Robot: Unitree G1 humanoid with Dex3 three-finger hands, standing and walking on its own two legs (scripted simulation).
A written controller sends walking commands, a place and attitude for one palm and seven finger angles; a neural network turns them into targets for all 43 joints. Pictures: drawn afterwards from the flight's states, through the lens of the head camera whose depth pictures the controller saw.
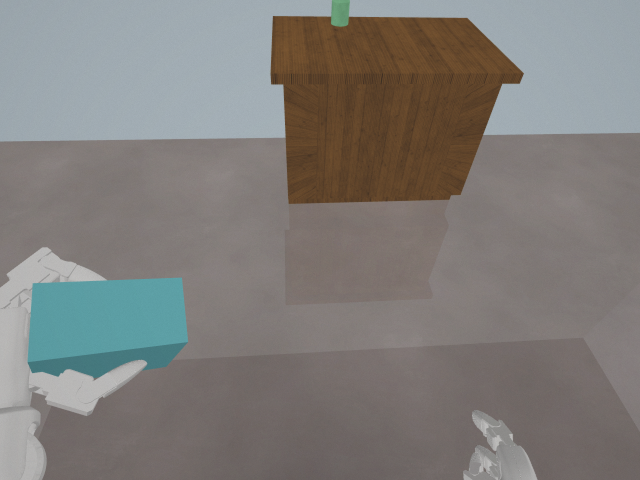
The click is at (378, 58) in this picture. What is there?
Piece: table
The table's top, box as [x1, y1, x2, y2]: [271, 16, 523, 84]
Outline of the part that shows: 273,16 271,84 519,83 523,73 467,18 349,17 348,24 346,26 338,27 330,23 330,17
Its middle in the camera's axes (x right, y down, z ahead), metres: +0.25 -0.77 +1.55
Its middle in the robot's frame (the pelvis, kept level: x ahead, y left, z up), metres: +1.68 -0.15 -0.10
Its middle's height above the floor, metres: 0.67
